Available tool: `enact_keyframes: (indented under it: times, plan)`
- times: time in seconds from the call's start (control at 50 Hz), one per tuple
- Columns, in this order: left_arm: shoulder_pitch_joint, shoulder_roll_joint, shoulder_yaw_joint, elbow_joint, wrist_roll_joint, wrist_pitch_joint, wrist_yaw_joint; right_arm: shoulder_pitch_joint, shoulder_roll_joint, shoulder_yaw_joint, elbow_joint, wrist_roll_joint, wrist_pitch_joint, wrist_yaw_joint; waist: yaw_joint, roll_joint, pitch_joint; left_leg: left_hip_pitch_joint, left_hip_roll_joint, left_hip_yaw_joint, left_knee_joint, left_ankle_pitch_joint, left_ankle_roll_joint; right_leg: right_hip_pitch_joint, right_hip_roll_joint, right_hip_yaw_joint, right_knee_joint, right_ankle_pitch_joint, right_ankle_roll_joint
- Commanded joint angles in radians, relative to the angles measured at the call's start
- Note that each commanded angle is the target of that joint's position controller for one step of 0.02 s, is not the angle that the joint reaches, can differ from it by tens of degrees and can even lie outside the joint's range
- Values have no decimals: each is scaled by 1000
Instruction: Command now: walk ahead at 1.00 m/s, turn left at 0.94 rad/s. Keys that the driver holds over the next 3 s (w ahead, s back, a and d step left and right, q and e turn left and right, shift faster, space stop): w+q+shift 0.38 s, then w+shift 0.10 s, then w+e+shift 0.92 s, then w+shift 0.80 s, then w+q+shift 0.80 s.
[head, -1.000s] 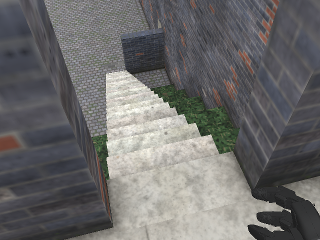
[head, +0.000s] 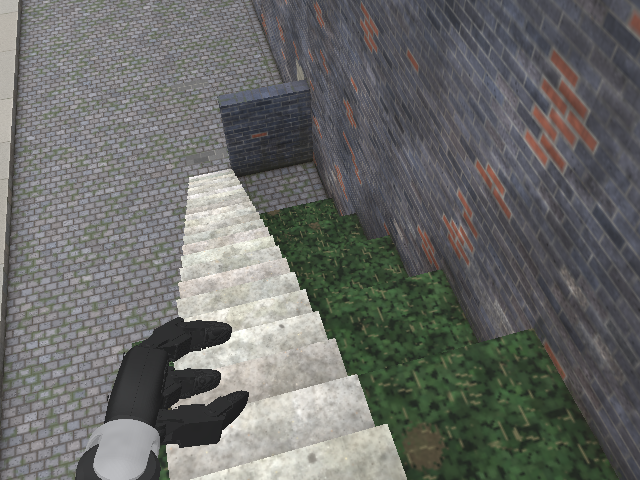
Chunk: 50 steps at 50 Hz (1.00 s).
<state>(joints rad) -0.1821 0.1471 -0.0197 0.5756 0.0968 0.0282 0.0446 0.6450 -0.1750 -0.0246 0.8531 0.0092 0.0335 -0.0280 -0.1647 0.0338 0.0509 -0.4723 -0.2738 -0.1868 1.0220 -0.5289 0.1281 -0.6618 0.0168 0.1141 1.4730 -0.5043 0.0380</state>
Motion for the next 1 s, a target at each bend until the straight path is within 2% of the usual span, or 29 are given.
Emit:
enact_keyframes:
  times: [0.02, 0.06, 0.08, 0.1, 0.12, 0.16, 0.26, 0.34, 0.4, 0.46, 0.48, 0.5, 0.52, 0.54, 0.56, 0.58, 0.62, 0.64, 0.7, 0.72, 0.76, 0.8, 0.86, 0.9, 0.92, 0.94, 0.96, 0.98, 1.0]
  plan:
    - [160, 187, 58, 62, -22, -40, -22, -162, -226, -51, -166, -33, -21, -7, 152, -187, -165, 249, 318, -714, -293, 1012, 232, -80, -15, 87, -317, -29, -14]
    - [234, 126, 47, 95, -54, -30, -33, -148, -158, -30, -88, -22, -9, 2, 133, -43, -167, 103, 217, -424, -276, 1280, 122, 314, -4, 5, -556, -15, -19]
    - [416, 143, 68, 161, -82, -33, -42, -231, -126, -14, -83, -34, -27, 25, 217, 23, -211, -58, 204, -357, -188, 1488, 70, 634, -18, -25, -448, 322, -45]
    - [586, 170, 89, 210, -87, -35, -43, -359, -159, -23, -109, -28, -47, 44, 348, 1, -244, -251, 174, -322, -16, 1364, 47, 883, -41, -3, -521, 377, -70]
    - [595, 190, 106, 226, -101, -34, -44, -421, -76, -8, -134, -26, -60, 50, 365, -175, -201, -364, 58, -236, 269, 634, 21, 902, -159, 96, -683, 464, -103]
    - [238, 170, 98, 132, -145, -89, -44, -325, -94, -24, -179, 27, -65, 12, 116, -280, -59, -406, 122, -45, 247, 179, 11, 608, -368, 270, -839, 761, -114]
    - [294, 122, 88, 175, -134, -187, -31, -568, -112, -34, -201, -67, 16, 44, 125, -17, 27, -296, 317, -18, 48, 741, 12, 317, -267, 84, -682, 91, -104]
    - [282, 192, 66, 130, -99, -210, -35, -475, -70, -28, -171, -1, -16, 130, 77, -76, -64, 167, 238, 212, -167, 1298, -97, -29, -179, -190, -570, -167, -77]
    - [458, 236, 56, 118, -88, -145, -43, -466, -103, -13, -156, -12, -21, 104, 159, -72, 14, 295, 181, 331, -292, 973, -98, -1, -220, -303, -391, 44, -98]
    - [506, 315, 83, 164, -67, -68, -10, -176, -239, -84, -27, -49, -45, 73, 13, -57, -41, 513, 220, 208, -661, 665, 68, 161, -184, -289, 267, 651, -126]
    - [455, 222, 62, 122, -35, -45, -17, -214, -297, -84, -21, -43, -48, 80, 37, 187, 47, 632, 340, 64, -428, 1183, 120, -263, -29, -282, 752, -203, -114]
    - [510, 181, 32, 25, -37, -38, -11, -267, -434, -102, -69, 2, -60, 71, 147, 195, -181, 829, 504, -124, -158, 1476, 149, -520, -34, -142, 754, -198, -103]
    - [467, 201, 19, -18, -57, -48, 0, -339, -393, -115, -120, 41, -71, 73, 137, 83, -350, 629, 600, -209, -307, 821, 164, -398, -97, -54, 395, 51, -83]
    - [329, 188, 23, 13, -75, -59, -2, -426, -245, -63, -127, 10, -84, 76, 135, -46, -180, 361, 517, -87, -332, 671, 87, -360, -76, -35, 373, 149, -87]
    - [373, 132, 9, 22, -89, -65, 10, -519, -248, -60, -157, -1, -104, 72, 164, 81, -185, 222, 620, -185, -325, 542, 106, -342, -35, 68, 320, 197, -79]
    - [388, 130, 1, 44, -109, -43, 17, -548, -142, 0, -171, -22, -115, 58, 221, -8, -66, -62, 614, -65, -386, 487, 88, -239, -37, 30, 48, 375, -23]
    - [542, 148, 13, 124, -80, -19, 33, -633, -162, 18, -206, -38, -132, 72, 311, 45, -63, -235, 554, 123, -345, 555, 54, -20, 24, -103, -92, 387, -10]
    - [631, 101, 4, 156, -54, -7, 38, -616, -264, -13, -213, -23, -144, 76, 315, 202, -198, -200, 668, 31, -314, 594, 102, 97, 1, -145, 8, 495, -24]
    - [248, 203, 53, 85, -93, -6, 23, -462, -155, -14, -183, -7, -152, 64, 156, -35, 0, -8, 719, -46, -159, 259, 46, -287, -58, 108, -183, 752, -83]
    - [215, 199, 51, 27, -82, 3, 30, -509, -136, -8, -226, -16, -159, 86, 128, 91, 2, 71, 694, -32, -161, 278, 42, -372, -89, 50, -297, 785, -63]
    - [183, 175, 53, -6, -55, -1, 6, -355, -173, -25, -182, -14, -169, 62, 99, -4, -48, 77, 672, 16, -110, 87, 17, -231, -120, -11, -490, 951, -82]
    - [227, 156, 42, 15, -130, -9, -47, -484, -184, -13, -210, -27, -147, 49, 149, 37, -33, -57, 644, 84, -113, -45, -4, 111, -158, -79, -796, 989, -95]
    - [507, 222, 68, 104, -181, 18, -67, -563, -291, -45, -196, -30, -61, 35, 288, 147, -65, -32, 631, 249, 141, 430, -3, 429, -101, -224, -845, 553, -150]
    - [750, 252, 83, 211, -129, 6, -77, -610, -245, -49, -181, -17, -20, 29, 440, -92, -147, -130, 481, 369, 892, 363, -41, 643, -43, -205, -787, 381, -225]
    - [714, 292, 61, 232, -140, 6, -98, -708, -110, -31, -227, -27, 12, 29, 420, -358, 31, -429, 257, 369, 1377, -312, -74, 574, -117, -20, -670, 849, -229]
    - [649, 306, 36, 216, -151, -20, -106, -700, -49, -8, -306, -50, 15, -1, 288, -433, 15, -643, 241, 280, 1400, -346, -83, 639, -97, 66, -574, 1450, -167]
    - [710, 397, 79, 191, -153, -36, -72, -666, -126, -17, -390, -79, -6, -10, 293, -456, -235, -747, 217, 212, 1192, -343, -122, 839, -221, 456, -823, 1173, -271]
    - [709, 394, 84, 210, -131, -46, -49, -707, -157, -10, -368, -96, -22, -23, 289, -320, -183, -811, 243, 172, 1092, -301, -137, 766, -298, 618, -960, 696, -310]
    - [573, 293, 58, 201, -125, -42, -46, -773, -188, -21, -332, -98, 0, -24, 262, -161, -31, -761, 256, 190, 1048, -225, -129, 582, -188, 483, -943, 498, -253]
